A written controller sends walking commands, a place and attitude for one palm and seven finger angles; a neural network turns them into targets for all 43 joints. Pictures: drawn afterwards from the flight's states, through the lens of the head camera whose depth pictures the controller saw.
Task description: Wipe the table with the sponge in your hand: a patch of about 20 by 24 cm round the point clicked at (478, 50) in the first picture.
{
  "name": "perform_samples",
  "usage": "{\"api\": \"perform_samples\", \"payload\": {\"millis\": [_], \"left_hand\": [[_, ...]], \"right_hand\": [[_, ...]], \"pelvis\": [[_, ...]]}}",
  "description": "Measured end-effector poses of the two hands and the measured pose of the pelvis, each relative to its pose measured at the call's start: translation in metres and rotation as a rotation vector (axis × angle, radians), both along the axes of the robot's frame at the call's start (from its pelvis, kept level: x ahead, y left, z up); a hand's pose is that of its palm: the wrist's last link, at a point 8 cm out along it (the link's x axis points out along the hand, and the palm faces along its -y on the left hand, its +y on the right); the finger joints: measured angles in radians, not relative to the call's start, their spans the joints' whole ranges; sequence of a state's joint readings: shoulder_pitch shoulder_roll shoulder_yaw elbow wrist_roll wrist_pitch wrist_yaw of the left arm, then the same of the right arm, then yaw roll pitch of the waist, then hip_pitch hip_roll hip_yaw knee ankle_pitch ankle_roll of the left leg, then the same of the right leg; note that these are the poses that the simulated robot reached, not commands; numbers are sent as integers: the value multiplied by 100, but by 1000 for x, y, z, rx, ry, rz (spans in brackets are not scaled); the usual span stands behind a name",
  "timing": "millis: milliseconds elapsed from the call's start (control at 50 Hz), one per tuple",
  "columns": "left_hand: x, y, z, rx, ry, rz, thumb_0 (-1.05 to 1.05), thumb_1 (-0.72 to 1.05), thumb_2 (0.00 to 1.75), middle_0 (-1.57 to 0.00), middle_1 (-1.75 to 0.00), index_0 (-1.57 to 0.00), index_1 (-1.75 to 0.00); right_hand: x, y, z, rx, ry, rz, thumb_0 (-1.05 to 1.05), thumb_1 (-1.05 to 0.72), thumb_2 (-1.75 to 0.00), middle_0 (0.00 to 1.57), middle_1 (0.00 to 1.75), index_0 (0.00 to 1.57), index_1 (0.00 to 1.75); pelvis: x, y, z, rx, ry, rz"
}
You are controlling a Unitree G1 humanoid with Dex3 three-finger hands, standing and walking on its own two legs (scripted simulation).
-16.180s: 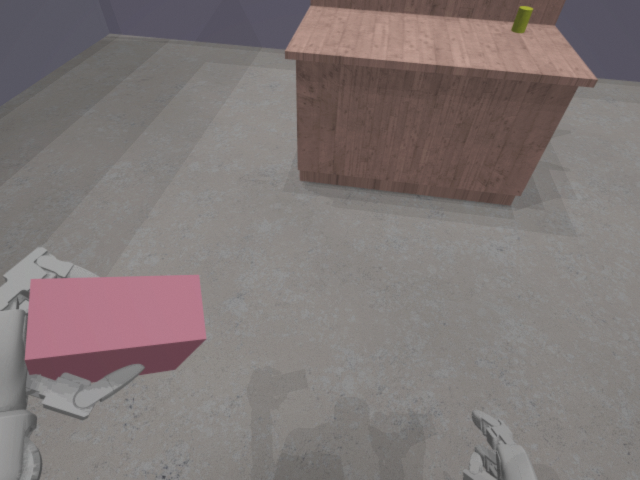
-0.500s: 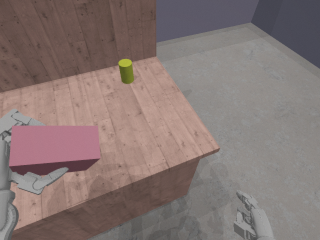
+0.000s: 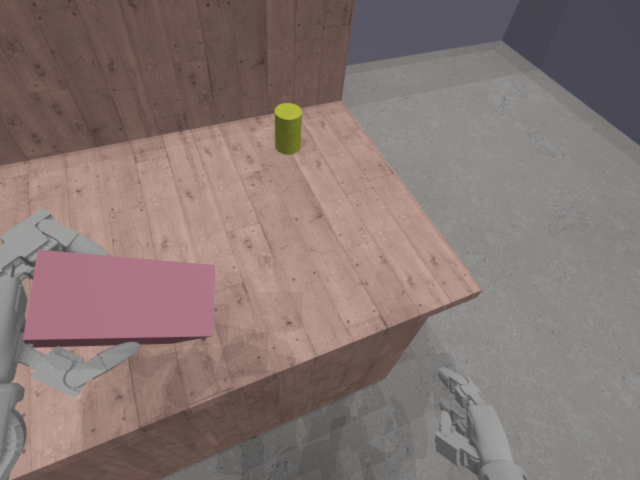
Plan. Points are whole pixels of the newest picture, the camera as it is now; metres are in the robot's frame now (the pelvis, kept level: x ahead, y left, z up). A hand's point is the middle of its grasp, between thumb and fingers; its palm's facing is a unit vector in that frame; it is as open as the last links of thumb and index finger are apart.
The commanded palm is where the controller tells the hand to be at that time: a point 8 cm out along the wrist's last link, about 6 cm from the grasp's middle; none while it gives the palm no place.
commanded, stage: come to a stop and stand still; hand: left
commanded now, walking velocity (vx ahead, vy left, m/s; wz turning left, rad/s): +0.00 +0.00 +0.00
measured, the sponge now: (145, 307) +0.25 +0.20 +0.13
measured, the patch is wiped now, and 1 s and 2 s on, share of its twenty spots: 0.00 0.00 0.00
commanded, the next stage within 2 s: look again from close up in 1.78 s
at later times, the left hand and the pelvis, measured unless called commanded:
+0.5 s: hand out of the picture +0.16 +0.30 +0.14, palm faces +0.36 -0.88 -0.32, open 10.4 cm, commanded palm +0.10 +0.33 +0.18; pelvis -0.06 +0.05 -0.01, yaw +0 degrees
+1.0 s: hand out of the picture +0.09 +0.32 +0.17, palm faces +0.29 -0.79 -0.53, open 10.4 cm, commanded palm +0.02 +0.38 +0.18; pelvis -0.14 +0.10 -0.03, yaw +0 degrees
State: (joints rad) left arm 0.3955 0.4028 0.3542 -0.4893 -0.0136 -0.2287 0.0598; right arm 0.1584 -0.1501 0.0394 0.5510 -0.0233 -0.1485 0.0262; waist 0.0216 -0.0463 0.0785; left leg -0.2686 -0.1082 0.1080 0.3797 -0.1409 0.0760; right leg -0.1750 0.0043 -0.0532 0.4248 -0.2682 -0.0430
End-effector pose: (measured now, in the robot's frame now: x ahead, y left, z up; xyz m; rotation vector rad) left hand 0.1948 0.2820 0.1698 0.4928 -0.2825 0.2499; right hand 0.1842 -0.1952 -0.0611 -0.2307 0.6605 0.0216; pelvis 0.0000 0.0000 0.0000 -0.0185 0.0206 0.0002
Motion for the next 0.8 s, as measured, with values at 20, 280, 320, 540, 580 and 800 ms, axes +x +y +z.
{"api": "perform_samples", "payload": {"millis": [20, 280, 320, 540, 580, 800], "left_hand": [[-2, 1, -2, 4, 22, -5, -1, -52, 102, -68, -135, -70, -135], [-52, 39, 4, -38, -22, 95, -1, -52, 102, -68, -135, -70, -135], [-58, 42, 4, -45, -21, 103, -1, -52, 102, -68, -135, -70, -135], [-77, 69, -12, -111, -36, 46, -2, -52, 102, -68, -135, -70, -135], [-88, 78, 2, -43, -47, 52, -2, -52, 102, -68, -135, -70, -135], [-120, 116, -12, 37, -176, 30, -1, -52, 102, -68, -135, -71, -135]], "right_hand": [[-1, 1, 0, 1, -3, -3, 1, -90, -90, 20, 30, 21, 30], [-43, -6, 3, -87, 16, -60, 1, -91, -90, 20, 30, 20, 30], [-48, -4, 2, -80, 9, -60, 1, -91, -90, 20, 30, 20, 30], [-97, 26, -3, -82, 55, -119, 2, -91, -90, 20, 30, 20, 30], [-102, 37, -4, -60, 46, -90, 2, -91, -90, 20, 30, 20, 30], [-136, 87, -47, -11, 61, -108, 1, -91, -90, 20, 30, 20, 30]], "pelvis": [[-3, 2, 0, -10, -3, 4], [-31, 24, 0, -20, -39, 8], [-38, 29, -1, -30, -46, 25], [-68, 60, -5, -42, -92, 2], [-75, 68, -5, -28, -67, 37], [-118, 107, -44, 36, -106, -52]]}}
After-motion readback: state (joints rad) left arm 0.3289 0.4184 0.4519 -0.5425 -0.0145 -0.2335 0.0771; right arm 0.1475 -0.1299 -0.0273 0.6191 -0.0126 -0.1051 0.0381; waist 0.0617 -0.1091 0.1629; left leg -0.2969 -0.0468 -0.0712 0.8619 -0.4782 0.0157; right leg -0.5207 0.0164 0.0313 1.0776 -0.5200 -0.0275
